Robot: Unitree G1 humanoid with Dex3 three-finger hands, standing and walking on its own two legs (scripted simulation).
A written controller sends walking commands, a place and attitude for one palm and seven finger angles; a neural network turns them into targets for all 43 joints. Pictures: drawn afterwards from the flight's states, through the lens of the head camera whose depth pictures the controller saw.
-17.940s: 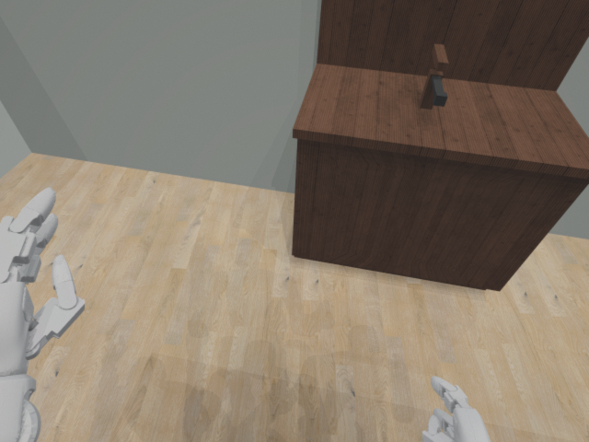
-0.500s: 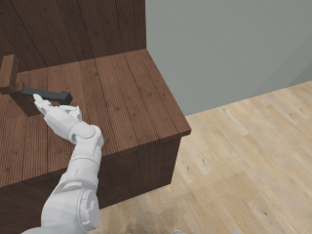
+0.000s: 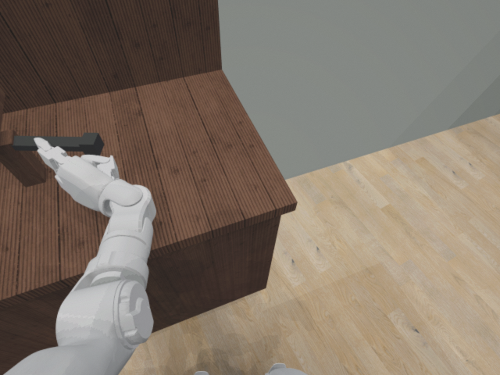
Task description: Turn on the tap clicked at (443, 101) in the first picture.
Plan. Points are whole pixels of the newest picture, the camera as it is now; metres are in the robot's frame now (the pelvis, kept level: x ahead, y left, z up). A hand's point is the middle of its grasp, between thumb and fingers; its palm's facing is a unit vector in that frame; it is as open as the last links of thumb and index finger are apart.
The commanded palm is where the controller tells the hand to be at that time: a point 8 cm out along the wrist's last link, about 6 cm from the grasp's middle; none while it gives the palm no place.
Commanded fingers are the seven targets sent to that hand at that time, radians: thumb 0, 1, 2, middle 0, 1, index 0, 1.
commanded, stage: lift the hand up off the lever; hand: left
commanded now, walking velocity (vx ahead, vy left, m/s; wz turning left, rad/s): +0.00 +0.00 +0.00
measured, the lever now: (91, 144) +0.49 +0.25 +0.08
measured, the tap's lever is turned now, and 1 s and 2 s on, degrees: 69 74 74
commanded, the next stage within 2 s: none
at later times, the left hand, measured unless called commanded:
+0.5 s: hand (108, 153) +0.47 +0.21 +0.08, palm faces +0.83 -0.55 -0.10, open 7.8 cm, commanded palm +0.41 +0.23 +0.09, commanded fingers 0.00 0.90 0.90 -0.15 -0.15 -0.15 -0.15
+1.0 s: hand (102, 149) +0.47 +0.22 +0.10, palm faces +0.82 -0.57 -0.09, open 7.8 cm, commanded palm +0.40 +0.23 +0.11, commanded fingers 0.00 0.90 0.90 -0.15 -0.15 -0.15 -0.15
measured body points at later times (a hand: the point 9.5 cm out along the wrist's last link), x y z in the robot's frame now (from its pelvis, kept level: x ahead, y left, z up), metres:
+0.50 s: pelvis +0.01 +0.00 +0.01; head +0.07 +0.00 +0.45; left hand +0.42 +0.24 +0.09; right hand +0.04 -0.25 -0.13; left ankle +0.00 +0.12 -0.69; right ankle +0.02 -0.04 -0.69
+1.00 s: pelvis +0.01 +0.01 +0.01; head +0.06 +0.01 +0.46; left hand +0.42 +0.24 +0.11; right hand +0.09 -0.23 -0.12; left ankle +0.00 +0.12 -0.69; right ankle +0.02 -0.04 -0.69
